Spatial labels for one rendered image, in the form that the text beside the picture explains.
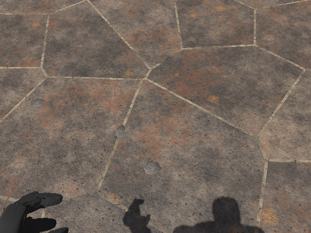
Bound left robot hand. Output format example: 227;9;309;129
0;191;69;233

